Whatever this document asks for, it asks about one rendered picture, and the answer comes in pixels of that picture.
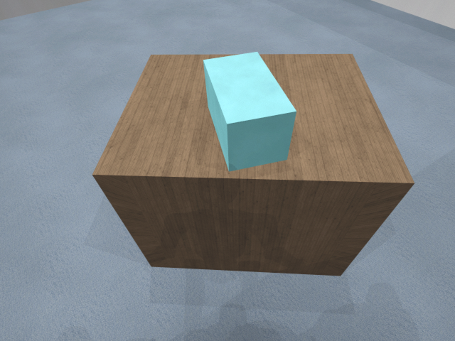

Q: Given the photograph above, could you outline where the pedestal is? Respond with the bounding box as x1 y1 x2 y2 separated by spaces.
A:
92 54 414 276

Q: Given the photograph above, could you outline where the carton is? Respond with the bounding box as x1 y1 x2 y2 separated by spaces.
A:
203 52 296 172

